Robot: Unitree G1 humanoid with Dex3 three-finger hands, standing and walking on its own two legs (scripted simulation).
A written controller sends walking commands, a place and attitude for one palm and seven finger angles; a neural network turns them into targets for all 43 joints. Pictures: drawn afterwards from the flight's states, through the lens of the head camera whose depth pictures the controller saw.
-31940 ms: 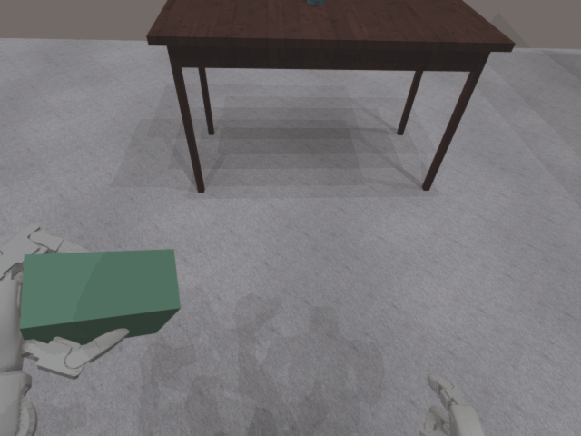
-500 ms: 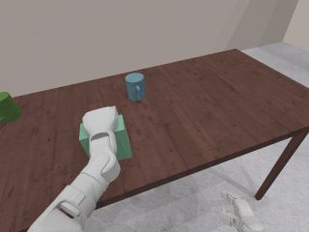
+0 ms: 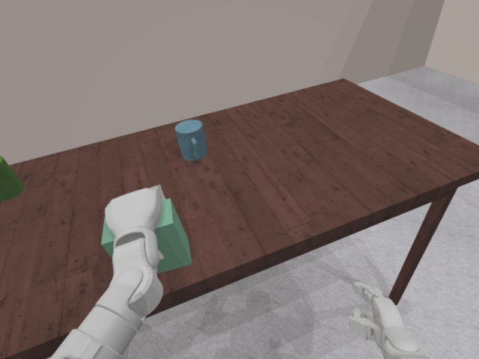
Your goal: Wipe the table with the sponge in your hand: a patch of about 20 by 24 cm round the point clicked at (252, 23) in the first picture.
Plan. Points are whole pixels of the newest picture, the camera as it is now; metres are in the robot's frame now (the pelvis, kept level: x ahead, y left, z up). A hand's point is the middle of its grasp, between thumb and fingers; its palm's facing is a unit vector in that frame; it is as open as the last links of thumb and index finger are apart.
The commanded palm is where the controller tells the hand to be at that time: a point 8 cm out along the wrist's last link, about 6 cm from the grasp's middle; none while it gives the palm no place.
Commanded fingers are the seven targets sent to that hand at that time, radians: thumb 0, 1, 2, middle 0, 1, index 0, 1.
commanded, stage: wipe back along the third lane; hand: left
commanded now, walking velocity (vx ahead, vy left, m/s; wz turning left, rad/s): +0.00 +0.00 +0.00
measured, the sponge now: (154, 248) +0.31 +0.21 +0.04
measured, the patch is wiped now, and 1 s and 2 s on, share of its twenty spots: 0.95 0.95 0.95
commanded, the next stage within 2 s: slide back across to the middle lane in 0.18 s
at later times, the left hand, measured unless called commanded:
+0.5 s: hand (143, 243) +0.27 +0.20 +0.10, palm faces +0.15 -0.17 -0.97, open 10.3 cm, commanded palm +0.23 +0.20 +0.15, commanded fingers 0.00 0.10 1.30 -1.20 -1.60 -1.20 -1.60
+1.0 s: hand (100, 257) +0.24 +0.26 +0.11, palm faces +0.13 -0.17 -0.98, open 10.3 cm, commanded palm +0.20 +0.25 +0.16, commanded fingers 0.00 0.10 1.30 -1.20 -1.60 -1.20 -1.60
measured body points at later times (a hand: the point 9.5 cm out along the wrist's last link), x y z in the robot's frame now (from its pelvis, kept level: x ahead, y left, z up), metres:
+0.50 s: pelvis +0.00 +0.00 +0.00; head -0.05 -0.06 +0.44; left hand +0.26 +0.20 +0.16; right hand +0.25 -0.20 -0.06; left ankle -0.01 +0.14 -0.74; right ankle +0.00 -0.05 -0.74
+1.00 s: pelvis -0.01 +0.01 +0.00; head -0.05 -0.04 +0.45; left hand +0.23 +0.26 +0.16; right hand +0.24 -0.20 -0.07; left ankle -0.01 +0.14 -0.74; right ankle +0.00 -0.05 -0.74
